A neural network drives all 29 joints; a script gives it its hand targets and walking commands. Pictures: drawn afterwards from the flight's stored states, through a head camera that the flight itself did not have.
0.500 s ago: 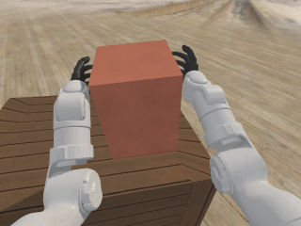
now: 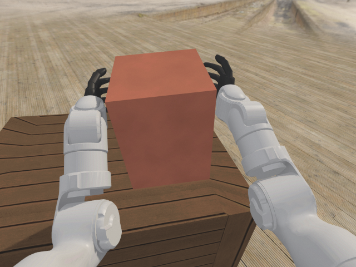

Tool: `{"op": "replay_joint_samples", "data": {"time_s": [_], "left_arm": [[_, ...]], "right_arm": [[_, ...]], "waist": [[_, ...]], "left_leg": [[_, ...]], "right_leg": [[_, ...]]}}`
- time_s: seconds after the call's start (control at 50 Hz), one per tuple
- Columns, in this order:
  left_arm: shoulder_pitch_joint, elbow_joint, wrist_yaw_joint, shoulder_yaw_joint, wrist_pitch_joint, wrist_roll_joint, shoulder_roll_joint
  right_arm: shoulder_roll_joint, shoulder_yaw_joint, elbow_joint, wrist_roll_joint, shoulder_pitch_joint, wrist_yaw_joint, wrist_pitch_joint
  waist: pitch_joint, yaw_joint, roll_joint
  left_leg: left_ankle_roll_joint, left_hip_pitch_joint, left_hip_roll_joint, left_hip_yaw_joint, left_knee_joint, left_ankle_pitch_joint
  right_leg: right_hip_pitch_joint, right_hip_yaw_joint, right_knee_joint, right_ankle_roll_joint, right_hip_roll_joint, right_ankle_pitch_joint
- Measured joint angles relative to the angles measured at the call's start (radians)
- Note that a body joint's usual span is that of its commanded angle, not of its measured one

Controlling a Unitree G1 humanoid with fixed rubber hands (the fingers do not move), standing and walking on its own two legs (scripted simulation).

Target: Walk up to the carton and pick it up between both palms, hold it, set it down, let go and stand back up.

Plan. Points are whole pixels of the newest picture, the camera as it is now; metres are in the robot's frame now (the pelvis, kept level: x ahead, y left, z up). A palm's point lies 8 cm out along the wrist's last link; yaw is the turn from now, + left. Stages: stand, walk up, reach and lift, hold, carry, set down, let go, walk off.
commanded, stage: hold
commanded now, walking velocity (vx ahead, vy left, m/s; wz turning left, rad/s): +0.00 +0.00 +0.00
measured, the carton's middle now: (164, 119) +0.37 -0.01 +0.21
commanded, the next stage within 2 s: none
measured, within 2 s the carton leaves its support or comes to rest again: neither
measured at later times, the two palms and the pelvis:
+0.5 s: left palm (94, 103) +0.36 +0.14 +0.26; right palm (223, 91) +0.36 -0.13 +0.29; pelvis +0.00 +0.00 +0.00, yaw +0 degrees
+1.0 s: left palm (94, 102) +0.36 +0.14 +0.27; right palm (224, 90) +0.36 -0.13 +0.29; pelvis +0.00 +0.00 +0.00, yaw +0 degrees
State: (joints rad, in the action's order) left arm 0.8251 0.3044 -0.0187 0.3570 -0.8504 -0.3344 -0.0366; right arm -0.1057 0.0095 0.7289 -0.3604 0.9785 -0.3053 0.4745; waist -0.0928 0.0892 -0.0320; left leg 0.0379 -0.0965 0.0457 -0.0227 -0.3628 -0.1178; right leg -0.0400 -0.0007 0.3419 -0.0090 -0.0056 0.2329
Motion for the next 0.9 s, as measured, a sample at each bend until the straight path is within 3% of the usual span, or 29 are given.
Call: {"op": "replay_joint_samples", "data": {"time_s": [0.9], "left_arm": [[-0.002,-0.011,0.004,-0.008,-0.007,0.002,0.001]], "right_arm": [[-0.006,0.006,-0.009,-0.014,-0.001,-0.004,0.009]], "waist": [[-0.004,0.004,0.000]], "left_leg": [[-0.002,-0.003,-0.002,-0.004,-0.004,-0.004]], "right_leg": [[-0.002,0.004,-0.009,-0.002,-0.001,-0.004]]}}
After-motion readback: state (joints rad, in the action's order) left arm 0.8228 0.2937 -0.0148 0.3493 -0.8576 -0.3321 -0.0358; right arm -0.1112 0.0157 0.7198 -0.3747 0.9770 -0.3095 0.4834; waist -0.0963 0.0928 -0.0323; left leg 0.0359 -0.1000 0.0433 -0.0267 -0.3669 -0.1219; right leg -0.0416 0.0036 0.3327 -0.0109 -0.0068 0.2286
